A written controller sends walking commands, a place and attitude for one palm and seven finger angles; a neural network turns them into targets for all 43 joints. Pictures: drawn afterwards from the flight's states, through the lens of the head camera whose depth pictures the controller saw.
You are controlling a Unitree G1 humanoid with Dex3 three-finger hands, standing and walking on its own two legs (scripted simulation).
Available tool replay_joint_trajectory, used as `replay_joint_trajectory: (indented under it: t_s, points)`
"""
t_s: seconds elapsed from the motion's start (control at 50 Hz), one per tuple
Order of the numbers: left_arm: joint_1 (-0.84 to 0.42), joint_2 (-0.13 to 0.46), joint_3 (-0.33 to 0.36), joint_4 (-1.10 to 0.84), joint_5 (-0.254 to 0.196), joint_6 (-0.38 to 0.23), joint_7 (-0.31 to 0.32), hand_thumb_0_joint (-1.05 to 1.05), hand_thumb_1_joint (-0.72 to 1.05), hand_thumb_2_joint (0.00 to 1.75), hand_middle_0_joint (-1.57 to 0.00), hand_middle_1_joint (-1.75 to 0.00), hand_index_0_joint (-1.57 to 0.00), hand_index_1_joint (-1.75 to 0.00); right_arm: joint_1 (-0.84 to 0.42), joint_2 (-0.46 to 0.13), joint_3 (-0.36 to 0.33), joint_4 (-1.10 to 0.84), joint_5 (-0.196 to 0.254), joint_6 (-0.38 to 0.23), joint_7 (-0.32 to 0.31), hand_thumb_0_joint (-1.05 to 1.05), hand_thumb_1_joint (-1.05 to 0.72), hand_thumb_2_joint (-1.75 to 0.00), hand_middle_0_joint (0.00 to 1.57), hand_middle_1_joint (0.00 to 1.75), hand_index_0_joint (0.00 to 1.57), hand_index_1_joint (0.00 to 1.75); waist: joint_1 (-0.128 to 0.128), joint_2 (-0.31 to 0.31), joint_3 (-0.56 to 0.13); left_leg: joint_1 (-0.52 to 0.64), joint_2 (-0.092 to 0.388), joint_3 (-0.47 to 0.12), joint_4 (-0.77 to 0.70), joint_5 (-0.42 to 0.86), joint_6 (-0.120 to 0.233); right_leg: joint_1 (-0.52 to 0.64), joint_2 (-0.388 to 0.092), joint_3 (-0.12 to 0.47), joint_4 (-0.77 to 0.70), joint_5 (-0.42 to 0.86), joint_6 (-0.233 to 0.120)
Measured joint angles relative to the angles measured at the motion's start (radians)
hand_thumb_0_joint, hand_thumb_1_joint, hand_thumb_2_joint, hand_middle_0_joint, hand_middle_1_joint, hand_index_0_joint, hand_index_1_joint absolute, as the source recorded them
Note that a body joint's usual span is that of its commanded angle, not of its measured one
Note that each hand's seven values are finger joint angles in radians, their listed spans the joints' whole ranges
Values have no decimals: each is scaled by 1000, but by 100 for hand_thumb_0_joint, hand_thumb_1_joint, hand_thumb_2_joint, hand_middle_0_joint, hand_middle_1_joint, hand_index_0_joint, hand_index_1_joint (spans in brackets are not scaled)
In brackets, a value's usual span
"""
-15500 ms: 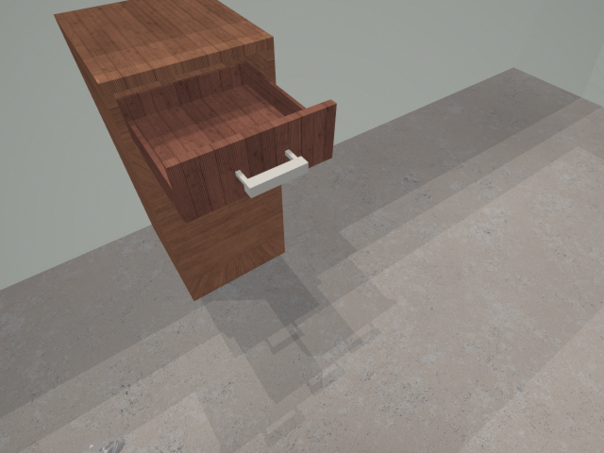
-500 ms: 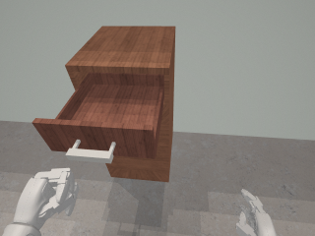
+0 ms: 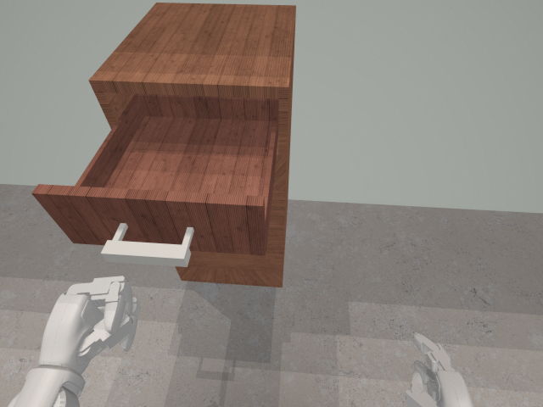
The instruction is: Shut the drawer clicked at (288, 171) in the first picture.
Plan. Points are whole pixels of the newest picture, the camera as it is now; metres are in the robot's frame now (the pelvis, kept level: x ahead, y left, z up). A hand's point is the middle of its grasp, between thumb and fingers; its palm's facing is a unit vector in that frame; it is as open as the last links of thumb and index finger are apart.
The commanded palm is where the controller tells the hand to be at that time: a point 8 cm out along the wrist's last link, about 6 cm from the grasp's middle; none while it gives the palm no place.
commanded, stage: bring the fist close to the handle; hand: left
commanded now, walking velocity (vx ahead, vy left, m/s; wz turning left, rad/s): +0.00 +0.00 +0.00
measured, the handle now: (151, 242) +0.36 +0.22 +0.03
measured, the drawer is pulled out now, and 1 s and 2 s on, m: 0.28 0.28 0.19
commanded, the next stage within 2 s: push the drawer shut in 0.84 s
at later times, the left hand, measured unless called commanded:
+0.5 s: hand (160, 304) +0.26 +0.18 +0.02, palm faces -0.06 -1.00 -0.02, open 3.3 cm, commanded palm +0.24 +0.24 +0.03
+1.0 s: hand (161, 302) +0.26 +0.18 +0.03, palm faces -0.01 -1.00 -0.06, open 3.3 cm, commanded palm +0.24 +0.24 +0.03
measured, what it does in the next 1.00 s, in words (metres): stands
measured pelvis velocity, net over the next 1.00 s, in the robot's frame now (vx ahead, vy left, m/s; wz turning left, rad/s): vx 0.00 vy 0.00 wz -0.01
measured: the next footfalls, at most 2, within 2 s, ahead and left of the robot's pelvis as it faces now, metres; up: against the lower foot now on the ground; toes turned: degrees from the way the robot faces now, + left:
none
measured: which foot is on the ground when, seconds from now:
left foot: down 0.00-1.00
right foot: down 0.00-1.00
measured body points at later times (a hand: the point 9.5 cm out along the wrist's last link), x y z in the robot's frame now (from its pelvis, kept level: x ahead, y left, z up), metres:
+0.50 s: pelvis -0.01 +0.02 -0.03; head +0.05 +0.02 +0.42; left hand +0.25 +0.23 +0.03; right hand +0.16 -0.22 -0.11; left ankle +0.03 +0.12 -0.71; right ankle -0.03 -0.09 -0.71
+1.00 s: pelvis +0.00 +0.00 -0.03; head +0.05 -0.01 +0.42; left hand +0.25 +0.23 +0.04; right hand +0.15 -0.25 -0.11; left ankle +0.03 +0.12 -0.71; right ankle -0.03 -0.09 -0.71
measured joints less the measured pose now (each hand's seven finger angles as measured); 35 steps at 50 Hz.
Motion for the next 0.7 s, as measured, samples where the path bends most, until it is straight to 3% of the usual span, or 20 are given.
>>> replay_joint_trajectory:
  t_s: [0.22,0.48,0.7]
  points:
    - [-76,-18,-58,56,35,-33,41,2,90,90,-140,-160,-140,-160,2,7,4,-21,-12,32,13,1,-90,-90,21,30,20,30,-16,-8,-9,-102,-8,13,82,-29,19,-102,-12,11,82,-26,17]
    - [-188,-30,-96,136,73,-65,94,2,90,90,-140,-160,-140,-160,-16,12,9,-48,-23,86,30,1,-90,-90,21,30,20,30,-18,-4,-31,-231,-8,13,193,-67,28,-227,-17,11,190,-65,24]
    - [-195,-21,-94,114,83,-42,143,2,90,90,-140,-160,-140,-160,-2,20,14,-75,-19,145,34,1,-90,-90,21,30,20,30,-23,-3,-42,-227,1,19,193,-75,20,-230,-8,18,195,-71,16]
